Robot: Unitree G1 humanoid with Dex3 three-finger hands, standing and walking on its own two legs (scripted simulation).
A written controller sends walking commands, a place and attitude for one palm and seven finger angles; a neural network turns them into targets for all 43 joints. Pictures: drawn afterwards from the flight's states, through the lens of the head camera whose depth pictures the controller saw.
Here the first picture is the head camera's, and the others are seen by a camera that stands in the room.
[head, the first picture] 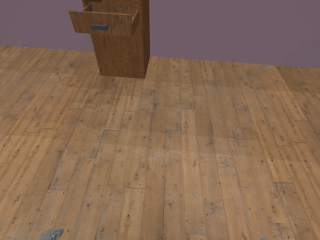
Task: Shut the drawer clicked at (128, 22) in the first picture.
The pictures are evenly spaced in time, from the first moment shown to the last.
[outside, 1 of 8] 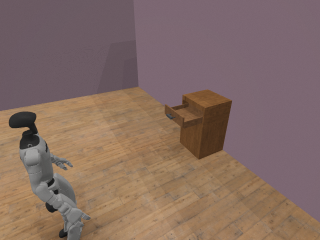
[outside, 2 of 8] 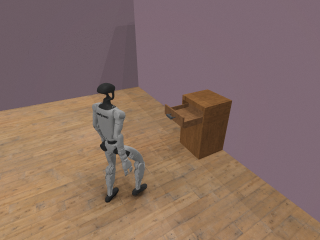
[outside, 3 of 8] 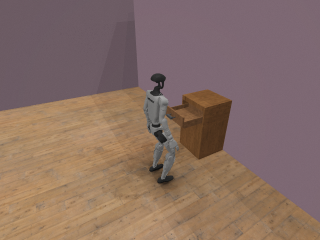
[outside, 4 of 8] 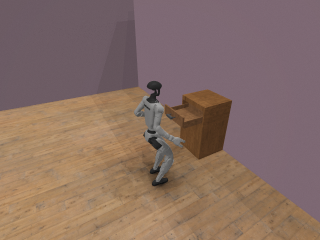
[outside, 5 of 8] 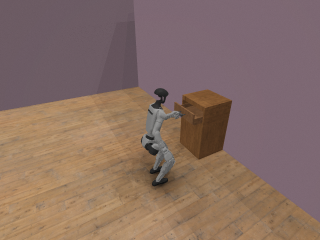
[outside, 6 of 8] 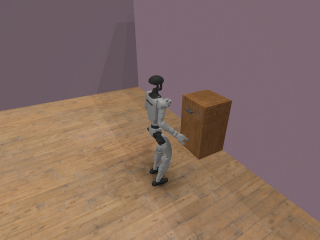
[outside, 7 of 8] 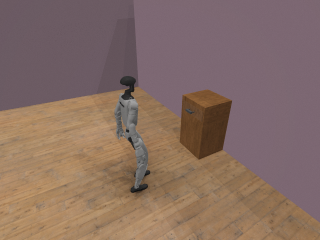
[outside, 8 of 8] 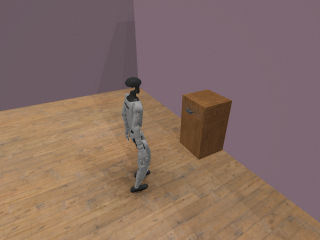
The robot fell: no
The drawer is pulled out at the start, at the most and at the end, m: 0.30 0.30 0.00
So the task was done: yes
